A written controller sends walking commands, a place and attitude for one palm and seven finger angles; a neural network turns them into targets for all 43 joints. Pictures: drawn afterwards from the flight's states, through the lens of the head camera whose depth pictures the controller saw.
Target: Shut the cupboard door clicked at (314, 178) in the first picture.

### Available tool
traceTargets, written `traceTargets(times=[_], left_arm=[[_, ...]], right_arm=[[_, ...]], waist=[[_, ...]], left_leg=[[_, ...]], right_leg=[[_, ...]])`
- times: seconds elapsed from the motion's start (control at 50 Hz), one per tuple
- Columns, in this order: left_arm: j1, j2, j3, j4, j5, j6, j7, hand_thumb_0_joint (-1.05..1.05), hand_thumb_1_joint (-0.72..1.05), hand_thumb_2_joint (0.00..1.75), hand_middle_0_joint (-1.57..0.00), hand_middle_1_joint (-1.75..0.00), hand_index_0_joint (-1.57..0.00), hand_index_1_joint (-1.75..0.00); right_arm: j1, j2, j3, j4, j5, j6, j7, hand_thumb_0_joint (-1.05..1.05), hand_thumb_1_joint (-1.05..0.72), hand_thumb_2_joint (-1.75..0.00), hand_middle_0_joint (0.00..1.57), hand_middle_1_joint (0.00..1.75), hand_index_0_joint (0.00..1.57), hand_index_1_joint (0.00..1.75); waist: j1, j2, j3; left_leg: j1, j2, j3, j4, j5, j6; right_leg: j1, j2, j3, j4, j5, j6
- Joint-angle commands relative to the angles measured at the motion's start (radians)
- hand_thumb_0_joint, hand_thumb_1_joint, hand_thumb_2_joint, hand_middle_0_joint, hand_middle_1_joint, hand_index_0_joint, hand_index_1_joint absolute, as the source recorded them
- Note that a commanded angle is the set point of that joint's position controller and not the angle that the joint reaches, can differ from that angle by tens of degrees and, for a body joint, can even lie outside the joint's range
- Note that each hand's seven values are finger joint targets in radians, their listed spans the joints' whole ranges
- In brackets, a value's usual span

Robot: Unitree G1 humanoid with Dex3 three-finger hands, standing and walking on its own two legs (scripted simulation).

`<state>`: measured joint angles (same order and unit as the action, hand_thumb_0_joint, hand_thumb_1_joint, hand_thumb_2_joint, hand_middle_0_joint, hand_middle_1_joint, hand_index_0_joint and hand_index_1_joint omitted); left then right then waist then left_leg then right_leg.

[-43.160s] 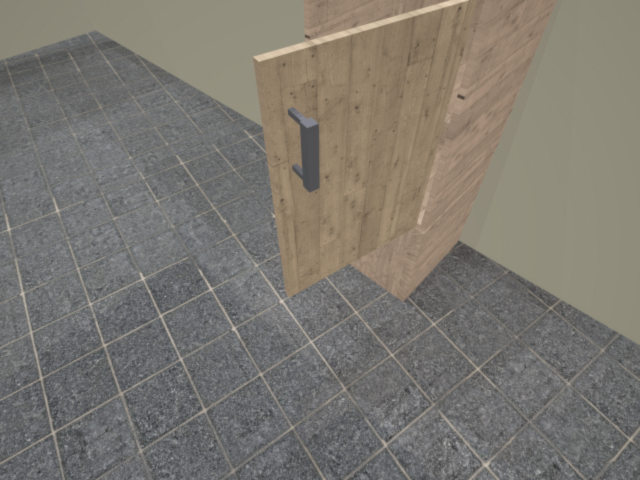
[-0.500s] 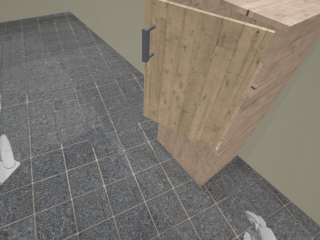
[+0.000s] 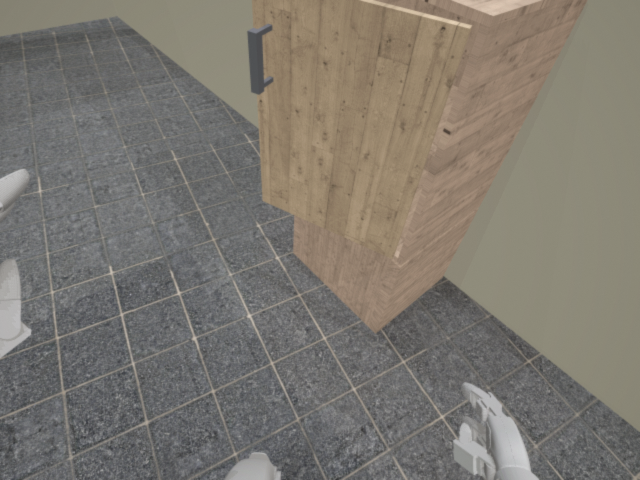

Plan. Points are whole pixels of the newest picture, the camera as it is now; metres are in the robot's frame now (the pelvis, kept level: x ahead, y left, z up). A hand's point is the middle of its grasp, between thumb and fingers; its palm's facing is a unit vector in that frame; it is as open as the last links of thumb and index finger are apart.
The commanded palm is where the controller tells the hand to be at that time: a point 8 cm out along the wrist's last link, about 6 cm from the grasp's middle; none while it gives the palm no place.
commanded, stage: stop stepping back and stand still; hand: left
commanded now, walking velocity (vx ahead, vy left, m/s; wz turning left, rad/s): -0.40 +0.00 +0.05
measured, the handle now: (262, 59) +0.88 +0.17 +0.11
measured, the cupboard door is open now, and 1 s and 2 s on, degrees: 20 20 20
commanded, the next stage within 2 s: let the arm hang, fingers relaxed in 0.82 s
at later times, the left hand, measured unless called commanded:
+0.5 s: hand out of the picture +0.06 +0.32 +0.22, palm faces +0.62 -0.67 -0.40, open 7.4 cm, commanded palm +0.01 +0.33 +0.19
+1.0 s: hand out of the picture +0.07 +0.33 +0.10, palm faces +0.39 -0.77 -0.50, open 7.4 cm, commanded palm none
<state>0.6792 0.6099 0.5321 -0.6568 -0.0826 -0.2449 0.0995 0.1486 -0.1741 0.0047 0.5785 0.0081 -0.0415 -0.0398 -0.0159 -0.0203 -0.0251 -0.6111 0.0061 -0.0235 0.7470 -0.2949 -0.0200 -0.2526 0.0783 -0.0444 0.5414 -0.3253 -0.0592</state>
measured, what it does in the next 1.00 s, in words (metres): walks backwards: left foot, then right foot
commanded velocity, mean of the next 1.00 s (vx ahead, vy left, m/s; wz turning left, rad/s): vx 0.10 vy -0.01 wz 0.00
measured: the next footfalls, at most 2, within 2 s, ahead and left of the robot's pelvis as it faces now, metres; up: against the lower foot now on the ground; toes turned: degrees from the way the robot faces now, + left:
left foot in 0.26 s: -0.07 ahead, +0.16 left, +0.00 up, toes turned +7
right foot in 0.86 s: -0.07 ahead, -0.08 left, +0.00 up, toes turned +5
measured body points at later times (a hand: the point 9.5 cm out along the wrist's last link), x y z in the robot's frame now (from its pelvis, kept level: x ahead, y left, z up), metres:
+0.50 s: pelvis -0.11 +0.02 +0.00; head -0.15 +0.03 +0.45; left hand +0.02 +0.35 +0.24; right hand +0.05 -0.17 -0.08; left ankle -0.13 +0.16 -0.73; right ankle -0.05 -0.07 -0.73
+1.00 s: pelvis -0.13 +0.04 +0.00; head -0.14 +0.02 +0.45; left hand +0.04 +0.37 +0.13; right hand +0.04 -0.19 -0.10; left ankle -0.11 +0.16 -0.73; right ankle -0.11 -0.08 -0.73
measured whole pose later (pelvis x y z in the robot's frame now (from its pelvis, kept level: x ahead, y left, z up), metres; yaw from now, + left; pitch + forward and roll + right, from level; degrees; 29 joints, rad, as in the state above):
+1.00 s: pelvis -0.13 +0.04 +0.00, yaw +6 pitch +0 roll -1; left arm 0.35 0.40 0.27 -0.11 0.02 -0.11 0.08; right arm 0.20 -0.26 -0.02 0.74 -0.01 -0.11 0.00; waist 0.01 0.07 -0.04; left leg -0.35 0.03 0.01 0.62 -0.27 0.00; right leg -0.29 0.01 -0.02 0.57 -0.28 0.00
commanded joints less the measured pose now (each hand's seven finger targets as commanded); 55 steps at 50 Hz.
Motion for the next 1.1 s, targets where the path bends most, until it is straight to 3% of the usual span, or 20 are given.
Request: traceTargets(times=[0.0, 0.04, 0.1, 0.18, 0.26, 0.3, 0.4, 0.46, 0.52, 0.56, 0.62, 0.64, 0.66, 0.68, 0.78, 0.84, 0.88, 0.9, 0.92, 1.08], left_arm=[[-0.103, 0.014, 0.074, 0.149, 0.027, 0.040, 0.066, 0.00, 0.90, 0.90, -0.20, -0.30, -0.20, -0.30], [-0.251, -0.023, -0.023, 0.200, 0.043, 0.050, 0.080, 0.00, 0.90, 0.90, -0.20, -0.30, -0.20, -0.30], [-0.344, -0.066, -0.126, 0.189, 0.059, 0.076, 0.106, 0.00, 0.90, 0.90, -0.20, -0.30, -0.20, -0.30], [-0.336, 0.001, -0.073, -0.088, 0.071, 0.073, 0.130, 0.00, 0.90, 0.90, -0.20, -0.30, -0.20, -0.30], [-0.215, 0.100, 0.079, -0.297, 0.054, 0.011, 0.126, 0.00, 0.90, 0.90, -0.20, -0.30, -0.20, -0.30], [-0.156, 0.093, 0.094, -0.266, 0.050, 0.005, 0.114, 0.00, 0.90, 0.90, -0.20, -0.30, -0.20, -0.30], [-0.268, -0.039, 0.016, 0.056, 0.049, 0.021, 0.107, 0.00, 0.90, 0.90, -0.20, -0.30, -0.20, -0.30], [-0.249, -0.094, -0.057, 0.212, 0.054, 0.057, 0.098, 0.00, 0.90, 0.90, -0.20, -0.30, -0.20, -0.30], [-0.262, -0.067, -0.075, 0.193, 0.061, 0.069, 0.096, 0.00, 0.90, 0.90, -0.20, -0.30, -0.20, -0.30], [-0.304, -0.047, -0.074, 0.115, 0.069, 0.044, 0.097, 0.00, 0.90, 0.90, -0.20, -0.30, -0.20, -0.30], [-0.335, 0.028, -0.005, -0.068, 0.065, 0.028, 0.106, 0.00, 0.90, 0.90, -0.20, -0.30, -0.20, -0.30], [-0.327, 0.025, -0.001, -0.132, 0.061, 0.010, 0.103, 0.00, 0.90, 0.90, -0.20, -0.30, -0.20, -0.30], [-0.315, 0.032, 0.018, -0.204, 0.060, -0.012, 0.108, 0.00, 0.90, 0.90, -0.20, -0.30, -0.20, -0.30], [-0.314, 0.045, 0.036, -0.242, 0.073, -0.019, 0.114, 0.00, 0.90, 0.90, -0.20, -0.30, -0.20, -0.30], [-0.239, -0.028, 0.016, -0.088, 0.088, -0.013, 0.112, 0.00, 0.90, 0.90, -0.20, -0.30, -0.20, -0.30], [-0.190, -0.071, -0.018, 0.078, 0.070, -0.002, 0.095, 0.00, 0.90, 0.90, -0.20, -0.30, -0.20, -0.30], [-0.222, -0.071, -0.024, 0.120, 0.059, -0.007, 0.094, 0.00, 0.90, 0.90, -0.20, -0.30, -0.20, -0.30], [-0.222, -0.172, -0.411, 0.748, 0.138, 0.163, -0.065, 0.00, 0.90, 0.90, -0.20, -0.30, -0.20, -0.30], [-0.221, -0.240, -0.412, 0.766, 0.126, 0.226, -0.085, 0.00, 0.90, 0.90, -0.20, -0.30, -0.20, -0.30], [-0.428, -0.193, -0.455, 1.117, 0.114, 0.235, -0.088, 0.00, 0.90, 0.90, -0.20, -0.30, -0.20, -0.30]], right_arm=[[-0.102, -0.101, -0.042, -0.096, -0.022, -0.003, -0.037, 0.00, -0.90, -0.90, 0.20, 0.30, 0.20, 0.30], [-0.088, -0.118, -0.022, -0.087, -0.014, 0.001, -0.060, 0.00, -0.90, -0.90, 0.20, 0.30, 0.20, 0.30], [-0.035, -0.150, -0.030, -0.083, -0.001, -0.019, -0.078, 0.00, -0.90, -0.90, 0.20, 0.30, 0.20, 0.30], [-0.010, -0.159, -0.046, -0.109, -0.006, -0.053, -0.078, 0.00, -0.90, -0.90, 0.20, 0.30, 0.20, 0.30], [0.009, -0.169, -0.054, -0.156, -0.013, -0.092, -0.070, 0.00, -0.90, -0.90, 0.20, 0.30, 0.20, 0.30], [0.022, -0.130, -0.038, -0.122, -0.017, -0.103, -0.049, 0.00, -0.90, -0.90, 0.20, 0.30, 0.20, 0.30], [0.013, -0.167, -0.040, -0.075, -0.007, -0.114, -0.042, 0.00, -0.90, -0.90, 0.20, 0.30, 0.20, 0.30], [0.010, -0.170, -0.038, -0.083, 0.004, -0.086, -0.041, 0.00, -0.90, -0.90, 0.20, 0.30, 0.20, 0.30], [-0.013, -0.152, -0.037, -0.088, -0.001, -0.054, -0.026, 0.00, -0.90, -0.90, 0.20, 0.30, 0.20, 0.30], [-0.022, -0.148, -0.040, -0.091, -0.009, -0.049, -0.019, 0.00, -0.90, -0.90, 0.20, 0.30, 0.20, 0.30], [-0.008, -0.136, -0.026, -0.090, -0.018, -0.045, -0.033, 0.00, -0.90, -0.90, 0.20, 0.30, 0.20, 0.30], [-0.019, -0.141, -0.025, -0.102, -0.023, -0.054, -0.044, 0.00, -0.90, -0.90, 0.20, 0.30, 0.20, 0.30], [-0.021, -0.165, -0.030, -0.114, -0.028, -0.069, -0.049, 0.00, -0.90, -0.90, 0.20, 0.30, 0.20, 0.30], [-0.025, -0.142, -0.032, -0.123, -0.023, -0.086, -0.049, 0.00, -0.90, -0.90, 0.20, 0.30, 0.20, 0.30], [0.005, -0.136, -0.034, -0.096, -0.001, -0.124, -0.037, 0.00, -0.90, -0.90, 0.20, 0.30, 0.20, 0.30], [0.029, -0.149, -0.042, -0.081, 0.000, -0.116, -0.027, 0.00, -0.90, -0.90, 0.20, 0.30, 0.20, 0.30], [0.037, -0.156, -0.049, -0.064, -0.003, -0.108, -0.021, 0.00, -0.90, -0.90, 0.20, 0.30, 0.20, 0.30], [-0.030, -0.329, -0.095, 0.110, -0.017, -0.139, 0.056, 0.00, -0.90, -0.90, 0.20, 0.30, 0.20, 0.30], [0.036, -0.262, -0.104, 0.118, -0.014, -0.107, 0.048, 0.00, -0.90, -0.90, 0.20, 0.30, 0.20, 0.30], [0.043, -0.243, -0.053, 0.159, -0.035, 0.011, 0.046, 0.00, -0.90, -0.90, 0.20, 0.30, 0.20, 0.30]], waist=[[-0.004, -0.046, 0.085], [-0.004, -0.024, 0.128], [0.019, -0.067, 0.047], [0.019, -0.136, -0.100], [0.018, 0.238, -0.221], [0.006, 0.331, -0.164], [-0.008, 0.207, 0.077], [-0.001, 0.043, 0.119], [0.013, -0.187, 0.090], [0.014, -0.224, 0.036], [-0.015, -0.083, -0.040], [-0.016, 0.083, -0.027], [-0.008, 0.299, -0.012], [0.015, 0.376, -0.017], [0.017, 0.292, 0.042], [-0.003, 0.059, 0.047], [-0.011, 0.025, 0.000], [-0.036, 0.018, -0.033], [-0.029, -0.007, -0.117], [-0.012, -0.219, -0.046]], left_leg=[[0.069, 0.025, -0.056, 0.422, -0.141, -0.032], [0.143, 0.052, -0.048, 0.251, -0.148, -0.020], [0.214, 0.021, 0.019, 0.068, -0.158, 0.018], [0.284, -0.012, 0.071, -0.220, -0.102, 0.044], [0.506, 0.176, -0.111, -0.347, 0.473, 0.074], [0.486, 0.180, -0.064, -0.370, 0.550, 0.060], [0.090, 0.190, -0.054, -0.443, -0.346, 0.085], [0.060, 0.097, -0.004, -0.296, -0.435, 0.069], [0.080, 0.003, 0.073, 0.070, -0.210, 0.042], [0.080, 0.024, 0.024, 0.127, -0.204, 0.040], [0.405, 0.027, 0.040, -0.233, -0.126, 0.049], [0.417, 0.051, -0.028, -0.352, -0.164, 0.059], [0.380, 0.208, -0.297, -0.542, -0.335, 0.109], [0.305, 0.300, -0.382, -0.611, -0.389, 0.161], [0.109, 0.163, -0.072, -0.441, -0.277, 0.086], [0.172, 0.061, 0.008, -0.266, -0.068, 0.029], [0.274, 0.054, 0.012, -0.227, 0.053, 0.021], [0.277, 0.083, -0.011, -0.058, 0.345, 0.021], [0.353, 0.091, -0.004, -0.115, 0.432, 0.014], [0.361, 0.057, -0.044, -0.200, 0.187, 0.052]], right_leg=[[-0.339, -0.393, 0.276, -0.321, 0.078, -0.102], [-0.301, -0.320, 0.171, -0.257, 0.190, -0.066], [-0.154, -0.314, 0.202, -0.246, 0.099, -0.044], [0.074, -0.309, 0.204, -0.189, 0.150, -0.027], [0.007, -0.104, 0.002, 0.135, 0.227, 0.069], [-0.044, -0.090, -0.035, 0.131, 0.079, 0.076], [0.104, -0.063, -0.013, 0.003, -0.026, 0.053], [0.013, -0.108, 0.154, -0.111, -0.233, 0.007], [-0.057, -0.318, 0.487, -0.345, -0.474, -0.113], [-0.005, -0.370, 0.477, -0.324, -0.340, -0.148], [-0.192, -0.249, 0.183, -0.177, -0.322, -0.038], [-0.207, -0.175, 0.112, -0.046, -0.279, -0.003], [-0.220, -0.082, 0.038, 0.161, -0.181, 0.046], [-0.169, -0.063, 0.025, 0.299, -0.104, 0.066], [0.124, -0.066, 0.011, -0.015, 0.061, 0.072], [0.056, -0.153, 0.179, -0.164, 0.116, 0.015], [0.006, -0.199, 0.218, -0.175, 0.182, -0.007], [-0.052, -0.248, 0.150, -0.010, 0.530, -0.015], [-0.025, -0.215, 0.147, 0.003, 0.579, -0.007], [-0.084, -0.206, 0.172, -0.088, 0.124, -0.010]])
